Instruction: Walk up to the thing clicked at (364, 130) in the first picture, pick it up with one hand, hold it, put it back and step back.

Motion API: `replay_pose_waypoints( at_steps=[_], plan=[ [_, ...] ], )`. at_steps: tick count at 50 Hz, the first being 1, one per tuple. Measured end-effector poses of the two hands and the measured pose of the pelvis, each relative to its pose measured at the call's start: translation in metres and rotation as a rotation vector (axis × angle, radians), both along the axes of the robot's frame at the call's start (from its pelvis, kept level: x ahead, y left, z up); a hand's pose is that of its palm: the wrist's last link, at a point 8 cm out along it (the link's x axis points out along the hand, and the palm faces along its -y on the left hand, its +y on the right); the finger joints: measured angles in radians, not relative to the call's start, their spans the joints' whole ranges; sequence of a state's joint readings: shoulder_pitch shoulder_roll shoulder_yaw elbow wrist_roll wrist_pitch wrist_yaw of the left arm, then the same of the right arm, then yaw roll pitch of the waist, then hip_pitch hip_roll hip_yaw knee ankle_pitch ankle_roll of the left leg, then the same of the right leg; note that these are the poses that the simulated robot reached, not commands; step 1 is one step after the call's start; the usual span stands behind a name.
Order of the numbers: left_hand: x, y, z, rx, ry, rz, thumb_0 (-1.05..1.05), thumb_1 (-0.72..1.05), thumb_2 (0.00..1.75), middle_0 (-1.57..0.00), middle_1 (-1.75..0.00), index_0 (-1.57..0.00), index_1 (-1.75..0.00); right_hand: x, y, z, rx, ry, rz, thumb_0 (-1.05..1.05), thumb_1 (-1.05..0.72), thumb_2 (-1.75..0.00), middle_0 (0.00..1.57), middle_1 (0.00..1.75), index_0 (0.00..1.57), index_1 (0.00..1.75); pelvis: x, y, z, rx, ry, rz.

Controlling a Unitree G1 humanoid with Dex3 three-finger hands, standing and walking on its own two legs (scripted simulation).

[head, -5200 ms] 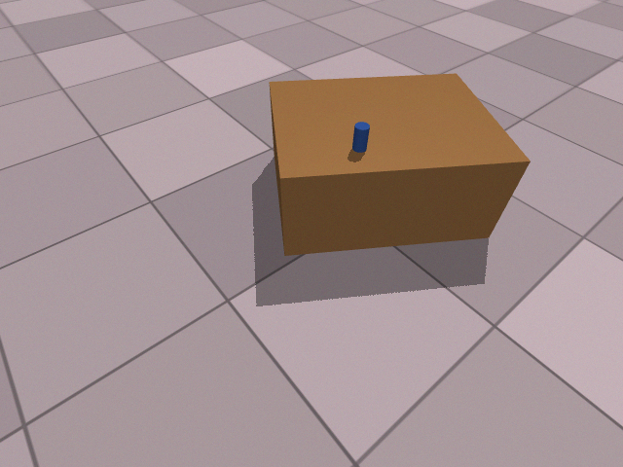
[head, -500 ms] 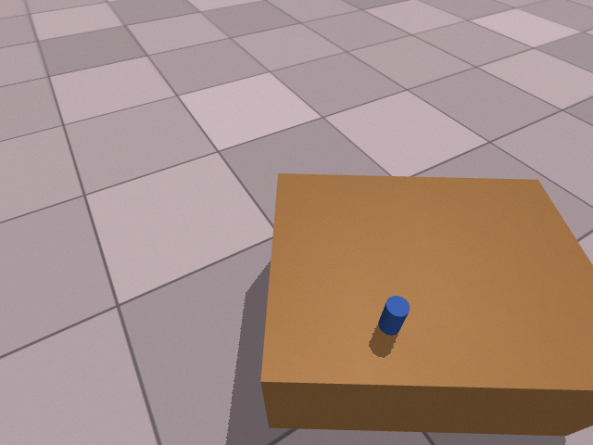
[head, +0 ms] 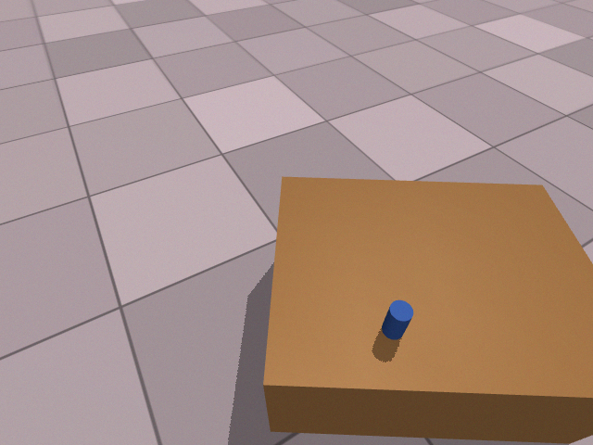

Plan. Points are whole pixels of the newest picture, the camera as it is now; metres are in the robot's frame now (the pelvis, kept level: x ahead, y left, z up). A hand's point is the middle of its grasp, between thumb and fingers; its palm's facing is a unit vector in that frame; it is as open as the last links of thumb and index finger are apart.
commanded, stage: stand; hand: right
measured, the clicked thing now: (396, 320) +0.47 -0.23 -0.31
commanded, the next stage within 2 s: none
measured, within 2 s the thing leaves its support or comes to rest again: neither
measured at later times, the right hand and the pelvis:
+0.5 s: hand out of the picture +0.09 -0.26 -0.16, palm faces -0.02 +0.94 -0.33, open 7.4 cm; pelvis +0.01 +0.00 +0.00, yaw +0 degrees
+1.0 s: hand out of the picture +0.09 -0.26 -0.16, palm faces -0.03 +0.94 -0.33, open 7.4 cm; pelvis +0.02 -0.01 +0.00, yaw +1 degrees
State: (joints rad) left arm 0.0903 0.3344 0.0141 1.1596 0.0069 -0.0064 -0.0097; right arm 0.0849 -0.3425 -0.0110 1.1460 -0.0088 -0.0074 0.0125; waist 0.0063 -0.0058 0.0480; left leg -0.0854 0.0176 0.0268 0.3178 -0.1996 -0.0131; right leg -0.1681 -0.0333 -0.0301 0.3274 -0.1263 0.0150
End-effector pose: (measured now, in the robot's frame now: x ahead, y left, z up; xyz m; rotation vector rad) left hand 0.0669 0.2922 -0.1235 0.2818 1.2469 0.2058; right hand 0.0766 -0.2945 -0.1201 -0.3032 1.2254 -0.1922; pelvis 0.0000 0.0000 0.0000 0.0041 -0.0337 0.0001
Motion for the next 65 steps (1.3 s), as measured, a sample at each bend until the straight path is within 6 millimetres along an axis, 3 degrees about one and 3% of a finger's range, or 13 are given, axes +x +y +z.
replay_pose_waypoints(
  at_steps=[25, 65],
  plan=[
    [0.022, 0.000, 0.008, 0.029, -0.042, -0.032, 0.00, 0.90, 0.89, -0.21, -0.30, -0.20, -0.29, 0.004, -0.006, -0.002, 0.003, 0.007, -0.002, 0.01, -0.90, -0.90, 0.21, 0.30, 0.20, 0.30, 0.013, -0.005, 0.000, -0.001, -0.003, 0.008],
    [0.017, -0.005, 0.005, 0.027, -0.013, -0.022, 0.00, 0.90, 0.89, -0.21, -0.30, -0.20, -0.30, 0.006, -0.012, -0.002, -0.002, 0.025, 0.005, 0.01, -0.90, -0.90, 0.21, 0.30, 0.20, 0.30, 0.017, -0.010, 0.000, -0.003, 0.002, 0.008]
  ],
)
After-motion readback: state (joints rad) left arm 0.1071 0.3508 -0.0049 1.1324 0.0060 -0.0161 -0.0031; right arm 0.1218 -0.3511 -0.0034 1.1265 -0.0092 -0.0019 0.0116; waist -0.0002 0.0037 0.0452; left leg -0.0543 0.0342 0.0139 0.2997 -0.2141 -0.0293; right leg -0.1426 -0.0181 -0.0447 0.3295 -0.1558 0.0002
